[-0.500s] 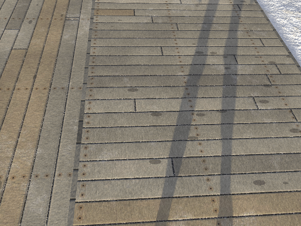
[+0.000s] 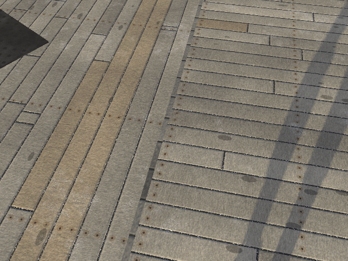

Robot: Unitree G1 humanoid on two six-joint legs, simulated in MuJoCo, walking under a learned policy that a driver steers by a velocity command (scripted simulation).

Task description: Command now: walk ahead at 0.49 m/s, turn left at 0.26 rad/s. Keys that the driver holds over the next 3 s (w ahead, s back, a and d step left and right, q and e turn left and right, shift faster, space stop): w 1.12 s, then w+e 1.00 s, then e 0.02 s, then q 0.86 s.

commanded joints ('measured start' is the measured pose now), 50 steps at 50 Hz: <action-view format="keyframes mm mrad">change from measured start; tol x32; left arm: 1 30 71 12 -21 1 -11 -7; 19 277 -4 -40 11 -11 21 7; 40 -287 59 -12 -152 -23 24 -33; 46 240 283 70 -36 8 24 -14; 50 56 120 21 -51 -12 33 -15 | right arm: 1 31 -37 -10 -70 -5 -9 3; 14 -328 -63 8 -211 -1 -29 36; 19 156 -313 -78 -100 -27 -21 25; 50 -17 -137 -18 -39 10 -49 8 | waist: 1 -18 -93 -47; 16 -8 -112 -22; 19 -83 314 -350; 40 -77 30 61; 47 105 -306 -469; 50 53 -78 -107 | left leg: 1 -174 118 -16 -43 53 3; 15 -63 64 105 -687 272 9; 17 242 27 129 -729 252 55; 19 793 416 -554 -864 109 281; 35 337 199 21 -1095 401 148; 44 506 227 50 -772 863 86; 47 -225 -57 15 71 -202 -35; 50 -303 109 19 49 -6 -10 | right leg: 1 155 -275 314 -264 14 -196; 15 269 -308 147 -185 114 -121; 17 222 -232 72 89 346 -72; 19 -350 -5 15 748 -402 23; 21 -509 -109 120 880 -334 -9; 41 -368 -120 39 111 115 -16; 45 232 -90 21 104 107 -111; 47 776 -468 782 -70 -76 -335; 50 343 -345 420 -160 -44 -210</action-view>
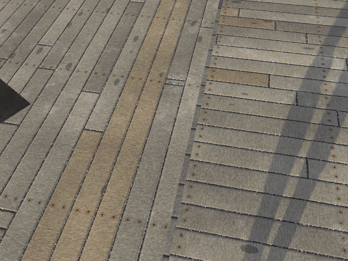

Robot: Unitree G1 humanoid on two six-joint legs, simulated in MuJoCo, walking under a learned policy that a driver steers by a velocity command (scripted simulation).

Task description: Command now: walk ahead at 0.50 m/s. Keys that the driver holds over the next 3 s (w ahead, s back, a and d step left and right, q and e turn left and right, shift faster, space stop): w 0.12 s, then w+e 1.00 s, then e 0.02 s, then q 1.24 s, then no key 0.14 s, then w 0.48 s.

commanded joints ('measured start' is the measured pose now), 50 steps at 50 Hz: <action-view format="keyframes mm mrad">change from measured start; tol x32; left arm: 1 98 93 24 -16 10 -6 3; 23 397 -13 -2 10 -15 14 48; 44 -91 74 42 -184 -13 68 -17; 50 346 297 122 -126 -16 55 10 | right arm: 1 -65 -125 -36 -99 -8 -24 -9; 17 -430 -66 -23 -222 -10 -32 23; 23 48 -295 -98 -115 -34 -34 8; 50 -122 -104 -33 -148 -13 -43 3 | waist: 1 45 -67 -73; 20 14 -117 -25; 23 -41 339 -414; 43 -41 39 66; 50 141 -201 -397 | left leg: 1 -370 123 -39 69 121 12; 18 -246 44 -14 -655 443 -36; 21 139 46 -2 -688 383 28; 23 729 448 -616 -752 194 235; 29 180 264 -153 -956 289 132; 39 225 264 161 -1006 461 130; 47 317 253 293 -508 1027 42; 48 79 211 298 -201 786 -10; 49 -381 13 213 155 -125 -75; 50 -491 -17 -28 273 -175 -58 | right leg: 1 337 -274 371 -314 53 -171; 19 377 -251 298 -251 165 -115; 25 -378 -62 198 750 -322 15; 47 158 27 -81 42 -5 -88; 50 829 -367 898 -255 -268 -367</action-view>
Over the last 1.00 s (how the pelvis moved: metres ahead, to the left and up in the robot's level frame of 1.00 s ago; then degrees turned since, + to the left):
0.54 0.03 -0.01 1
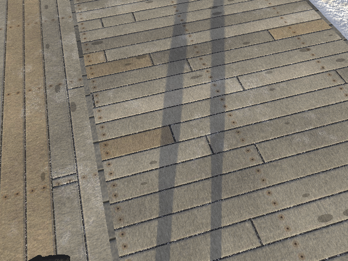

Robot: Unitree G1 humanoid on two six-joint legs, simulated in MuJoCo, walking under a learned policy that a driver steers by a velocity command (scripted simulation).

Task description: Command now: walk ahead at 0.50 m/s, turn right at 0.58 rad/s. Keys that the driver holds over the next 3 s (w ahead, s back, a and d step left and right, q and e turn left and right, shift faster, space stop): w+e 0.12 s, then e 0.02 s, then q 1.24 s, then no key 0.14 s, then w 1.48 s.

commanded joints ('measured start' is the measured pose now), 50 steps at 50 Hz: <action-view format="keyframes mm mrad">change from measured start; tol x32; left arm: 1 326 207 60 6 12 -31 6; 50 63 109 11 -61 44 12 92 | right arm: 1 -129 -128 -6 -165 44 -86 19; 50 -90 -91 -35 -297 17 116 -11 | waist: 1 166 -106 -286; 24 24 269 -426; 50 42 -129 -94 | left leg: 1 -766 -73 -221 516 13 55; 14 -368 -61 -139 -262 724 30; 20 -368 -105 -139 -359 497 114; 23 178 163 -522 -377 1224 354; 29 -218 64 -531 -616 345 289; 41 -269 -46 -575 -498 191 183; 45 -536 -188 -299 223 1 29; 50 -579 -143 -209 296 154 -47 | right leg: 1 839 -328 757 -406 -141 -259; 7 343 -180 379 -444 346 -183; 21 498 -148 128 -97 756 -16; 24 -53 132 129 631 -468 151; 25 -101 68 197 703 -424 146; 41 305 1 129 -251 -10 118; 44 315 -407 564 -404 139 -143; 50 380 -242 196 -340 317 -74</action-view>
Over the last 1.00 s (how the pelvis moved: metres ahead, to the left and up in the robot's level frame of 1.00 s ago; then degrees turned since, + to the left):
0.50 -0.07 -0.01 -27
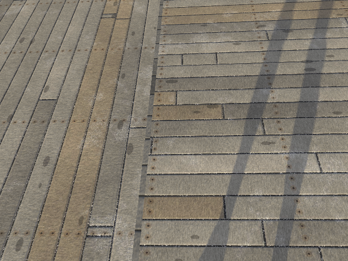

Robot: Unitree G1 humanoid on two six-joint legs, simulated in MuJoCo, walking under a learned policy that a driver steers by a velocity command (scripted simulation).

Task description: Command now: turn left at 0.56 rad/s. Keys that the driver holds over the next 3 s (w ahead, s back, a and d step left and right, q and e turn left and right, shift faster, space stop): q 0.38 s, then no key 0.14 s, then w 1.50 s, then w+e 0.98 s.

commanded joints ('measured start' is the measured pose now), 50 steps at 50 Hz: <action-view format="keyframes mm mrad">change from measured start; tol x32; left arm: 1 -26 147 36 -72 -1 -2 14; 50 219 193 32 52 -36 -69 -33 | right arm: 1 -40 -30 -4 -92 10 -3 3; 50 -224 41 51 -106 3 -139 64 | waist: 1 14 -200 -51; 12 -22 -217 -102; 14 0 238 -146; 50 91 -168 71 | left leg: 1 -115 54 40 -13 35 -42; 10 176 83 158 -466 37 26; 14 700 378 -297 -722 862 246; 26 436 261 -180 -770 511 296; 33 292 256 -325 -851 -213 287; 40 -295 102 -5 -77 -40 95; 50 -28 106 127 -498 355 40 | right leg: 1 194 -221 145 -136 355 -190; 11 177 -289 34 -34 401 -162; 16 -433 -15 56 754 -425 86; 34 66 34 -20 -18 -57 -21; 38 293 -379 657 -297 -440 -284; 50 204 -173 122 -331 134 -175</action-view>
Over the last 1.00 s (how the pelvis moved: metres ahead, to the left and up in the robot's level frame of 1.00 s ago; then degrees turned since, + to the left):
0.30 -0.05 0.03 15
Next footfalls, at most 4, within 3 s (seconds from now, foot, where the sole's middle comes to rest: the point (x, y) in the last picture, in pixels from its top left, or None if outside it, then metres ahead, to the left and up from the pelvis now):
0.26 left None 0.02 0.14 -0.78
0.70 right None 0.09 -0.07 -0.78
1.14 left None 0.29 0.28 -0.78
1.68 right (155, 215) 0.67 0.17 -0.78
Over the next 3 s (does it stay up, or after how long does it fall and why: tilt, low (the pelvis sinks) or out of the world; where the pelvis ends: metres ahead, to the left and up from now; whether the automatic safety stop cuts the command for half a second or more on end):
stays up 1.14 0.34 0.01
